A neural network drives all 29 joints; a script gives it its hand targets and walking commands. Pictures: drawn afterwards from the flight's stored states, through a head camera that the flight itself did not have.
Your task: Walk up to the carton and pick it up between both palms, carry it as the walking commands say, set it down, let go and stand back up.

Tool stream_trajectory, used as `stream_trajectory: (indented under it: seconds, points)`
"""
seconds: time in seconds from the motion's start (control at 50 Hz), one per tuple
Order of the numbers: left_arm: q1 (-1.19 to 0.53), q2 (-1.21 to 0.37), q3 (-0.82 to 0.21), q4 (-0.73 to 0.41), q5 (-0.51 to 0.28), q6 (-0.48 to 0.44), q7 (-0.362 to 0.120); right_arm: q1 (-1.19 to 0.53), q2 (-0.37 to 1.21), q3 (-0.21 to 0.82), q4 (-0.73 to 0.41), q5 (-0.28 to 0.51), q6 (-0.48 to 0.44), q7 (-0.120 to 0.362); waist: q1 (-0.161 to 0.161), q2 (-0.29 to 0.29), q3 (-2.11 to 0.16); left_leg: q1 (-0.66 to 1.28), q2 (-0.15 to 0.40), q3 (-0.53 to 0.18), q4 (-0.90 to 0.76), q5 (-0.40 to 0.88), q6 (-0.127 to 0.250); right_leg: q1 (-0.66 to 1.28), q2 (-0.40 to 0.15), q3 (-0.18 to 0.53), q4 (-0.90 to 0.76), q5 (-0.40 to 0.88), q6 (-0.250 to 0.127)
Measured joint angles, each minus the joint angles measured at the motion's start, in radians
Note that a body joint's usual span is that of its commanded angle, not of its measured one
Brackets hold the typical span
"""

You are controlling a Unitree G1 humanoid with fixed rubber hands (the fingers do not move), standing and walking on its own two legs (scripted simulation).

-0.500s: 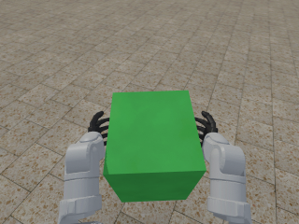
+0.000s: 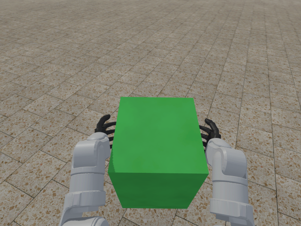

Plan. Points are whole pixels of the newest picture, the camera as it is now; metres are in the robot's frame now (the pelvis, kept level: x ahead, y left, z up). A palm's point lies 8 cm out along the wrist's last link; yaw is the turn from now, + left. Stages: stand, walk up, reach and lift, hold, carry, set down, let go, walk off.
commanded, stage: carry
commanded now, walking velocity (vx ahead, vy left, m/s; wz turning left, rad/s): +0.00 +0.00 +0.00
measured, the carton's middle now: (155, 156) +0.33 +0.00 +0.03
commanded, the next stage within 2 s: none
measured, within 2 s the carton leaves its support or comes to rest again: neither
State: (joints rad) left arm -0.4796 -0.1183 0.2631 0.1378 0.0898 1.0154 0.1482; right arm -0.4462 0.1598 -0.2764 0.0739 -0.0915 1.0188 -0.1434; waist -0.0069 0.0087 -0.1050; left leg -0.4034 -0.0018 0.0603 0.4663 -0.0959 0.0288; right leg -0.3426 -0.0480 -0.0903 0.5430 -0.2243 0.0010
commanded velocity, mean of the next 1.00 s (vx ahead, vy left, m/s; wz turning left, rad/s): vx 0.50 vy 0.00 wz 0.00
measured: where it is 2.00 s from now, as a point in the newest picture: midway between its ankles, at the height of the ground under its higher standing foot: (153, 136)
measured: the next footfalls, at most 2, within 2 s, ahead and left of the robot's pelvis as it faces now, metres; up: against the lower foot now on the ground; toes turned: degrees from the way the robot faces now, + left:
left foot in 0.68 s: +0.29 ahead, +0.11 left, +0.00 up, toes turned +10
right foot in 0.96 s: +0.49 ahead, -0.12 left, +0.00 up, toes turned -11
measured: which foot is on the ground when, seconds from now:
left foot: down 0.00-0.48, up 0.50-0.66, down 0.68-0.96, up 0.98-1.00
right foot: down 0.00-0.74, up 0.76-0.94, down 0.96-1.00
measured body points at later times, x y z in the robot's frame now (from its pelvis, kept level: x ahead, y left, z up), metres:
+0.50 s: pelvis +0.13 -0.01 +0.01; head +0.10 -0.02 +0.46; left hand +0.40 +0.13 +0.10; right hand +0.39 -0.16 +0.09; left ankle +0.10 +0.10 -0.73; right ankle +0.11 -0.11 -0.73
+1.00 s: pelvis +0.42 -0.03 +0.00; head +0.42 -0.04 +0.45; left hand +0.68 +0.12 +0.08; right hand +0.68 -0.18 +0.08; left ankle +0.26 +0.10 -0.71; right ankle +0.45 -0.11 -0.73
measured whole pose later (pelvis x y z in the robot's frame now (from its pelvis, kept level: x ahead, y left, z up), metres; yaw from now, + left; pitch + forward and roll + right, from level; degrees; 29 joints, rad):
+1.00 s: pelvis +0.42 -0.03 +0.00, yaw +2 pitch +4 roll -1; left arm -0.06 -0.13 0.04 -0.44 0.05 1.15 0.15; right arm -0.03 0.13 -0.05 -0.50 -0.03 1.16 -0.15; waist -0.03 0.05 -0.08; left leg -0.15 0.12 0.11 0.69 -0.46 -0.05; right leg -0.37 -0.04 -0.24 0.54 -0.19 -0.05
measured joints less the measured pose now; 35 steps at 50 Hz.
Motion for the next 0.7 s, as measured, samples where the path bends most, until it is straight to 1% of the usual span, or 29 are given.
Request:
stream_trajectory:
  seconds: [0.06, 0.14, 0.18, 0.22, 0.28, 0.32, 0.36, 0.4, 0.44, 0.46, 0.48, 0.5, 0.54, 0.58, 0.6, 0.64, 0.68, 0.7]
  points:
    - [0.03, -0.008, -0.007, -0.018, 0.005, -0.007, -0.002, 0.025, -0.001, 0.013, -0.01, 0.001, -0.007, 0.004, -0.004, 0.0, -0.007, 0.0, 0.006, 0.001, 0.006, -0.018, -0.007, 0.003, 0.006, 0.002, -0.005, -0.004, -0.003]
    - [0.137, -0.042, -0.029, -0.126, 0.003, 0.001, -0.003, 0.125, 0.013, 0.045, -0.109, 0.013, 0.006, 0.009, -0.003, -0.006, -0.011, 0.014, 0.007, 0.0, 0.028, -0.146, -0.017, 0.038, 0.009, 0.002, -0.041, -0.024, -0.007]
    - [0.184, -0.047, -0.059, -0.183, 0.004, 0.014, -0.002, 0.166, -0.002, 0.078, -0.16, 0.026, 0.023, 0.012, 0.0, -0.01, -0.006, 0.023, 0.007, 0.004, 0.041, -0.192, -0.017, 0.059, 0.008, 0.001, -0.063, -0.006, -0.011]
    - [0.226, -0.033, -0.099, -0.236, -0.003, 0.033, -0.001, 0.207, -0.013, 0.111, -0.21, 0.033, 0.039, 0.012, -0.002, -0.017, -0.004, 0.039, 0.009, 0.015, 0.034, -0.187, -0.014, 0.076, 0.003, 0.001, -0.069, -0.011, -0.008]
    - [0.282, -0.021, -0.131, -0.316, -0.011, 0.069, 0.002, 0.256, -0.022, 0.156, -0.27, 0.04, 0.064, 0.01, -0.003, -0.031, -0.01, 0.08, -0.001, 0.036, -0.012, -0.124, -0.005, 0.09, -0.013, 0.009, -0.049, -0.06, -0.001]
    - [0.316, -0.015, -0.139, -0.368, -0.016, 0.093, 0.003, 0.279, -0.024, 0.185, -0.301, 0.041, 0.08, 0.009, -0.003, -0.026, -0.026, 0.091, -0.002, 0.044, -0.026, -0.076, 0.01, 0.073, -0.019, 0.006, 0.009, -0.136, -0.001]
    - [0.349, -0.012, -0.141, -0.409, -0.023, 0.112, 0.004, 0.305, -0.027, 0.215, -0.324, 0.04, 0.09, 0.008, 0.005, -0.016, -0.038, 0.107, 0.005, 0.055, -0.031, -0.091, 0.012, 0.043, -0.015, -0.005, 0.075, -0.161, -0.004]
    - [0.372, -0.01, -0.147, -0.436, -0.029, 0.133, 0.004, 0.334, -0.03, 0.234, -0.353, 0.036, 0.107, 0.006, 0.014, -0.004, -0.044, 0.137, 0.016, 0.061, -0.054, -0.115, 0.007, 0.033, -0.004, -0.024, 0.063, -0.158, -0.009]
    - [0.381, -0.01, -0.157, -0.455, -0.034, 0.148, 0.005, 0.358, -0.031, 0.241, -0.387, 0.034, 0.122, 0.004, 0.018, 0.005, -0.044, 0.165, 0.023, 0.063, -0.066, -0.132, -0.002, 0.049, 0.005, -0.049, -0.027, -0.123, -0.008]
    - [0.379, -0.01, -0.162, -0.465, -0.035, 0.154, 0.006, 0.365, -0.032, 0.241, -0.405, 0.034, 0.128, 0.003, 0.017, 0.003, -0.044, 0.173, 0.022, 0.062, -0.057, -0.147, -0.008, 0.064, 0.003, -0.055, -0.078, -0.107, -0.009]
    - [0.376, -0.011, -0.17, -0.469, -0.035, 0.157, 0.006, 0.372, -0.032, 0.237, -0.423, 0.034, 0.133, 0.003, 0.014, 0.005, -0.047, 0.172, 0.025, 0.057, -0.031, -0.17, -0.014, 0.079, 0.004, -0.063, -0.099, -0.05, -0.014]
    - [0.373, -0.011, -0.181, -0.468, -0.034, 0.157, 0.006, 0.379, -0.032, 0.229, -0.438, 0.036, 0.138, 0.003, 0.011, 0.015, -0.052, 0.163, 0.038, 0.052, 0.014, -0.206, -0.016, 0.089, 0.011, -0.074, -0.095, -0.026, -0.021]
    - [0.37, -0.012, -0.199, -0.459, -0.033, 0.159, 0.005, 0.394, -0.033, 0.215, -0.462, 0.039, 0.15, 0.002, 0.004, 0.014, -0.068, 0.13, 0.056, 0.06, 0.104, -0.262, -0.021, 0.108, 0.015, -0.093, -0.081, -0.064, -0.029]
    - [0.378, -0.011, -0.211, -0.465, -0.033, 0.164, 0.006, 0.404, -0.033, 0.21, -0.481, 0.042, 0.163, 0.0, 0.002, -0.008, -0.078, 0.088, 0.052, 0.063, 0.153, -0.322, -0.023, 0.139, 0.005, -0.103, -0.096, -0.102, -0.028]
    - [0.384, -0.011, -0.215, -0.474, -0.033, 0.165, 0.007, 0.405, -0.033, 0.21, -0.488, 0.045, 0.167, 0.0, 0.003, -0.019, -0.077, 0.068, 0.049, 0.066, 0.157, -0.33, -0.023, 0.157, -0.001, -0.105, -0.109, -0.112, -0.024]
    - [0.398, -0.01, -0.218, -0.498, -0.034, 0.165, 0.009, 0.405, -0.033, 0.214, -0.499, 0.049, 0.17, -0.001, 0.008, -0.038, -0.067, 0.042, 0.043, 0.078, 0.118, -0.291, -0.025, 0.198, -0.015, -0.107, -0.133, -0.129, -0.011]
    - [0.41, -0.009, -0.214, -0.528, -0.035, 0.166, 0.011, 0.401, -0.033, 0.223, -0.508, 0.053, 0.167, -0.001, 0.012, -0.05, -0.048, 0.045, 0.036, 0.104, 0.026, -0.202, -0.023, 0.238, -0.032, -0.106, -0.129, -0.163, 0.003]
    - [0.417, -0.009, -0.209, -0.545, -0.036, 0.168, 0.012, 0.396, -0.032, 0.23, -0.509, 0.054, 0.165, -0.001, 0.018, -0.054, -0.04, 0.063, 0.033, 0.119, 0.008, -0.127, -0.017, 0.251, -0.043, -0.098, -0.105, -0.192, 0.013]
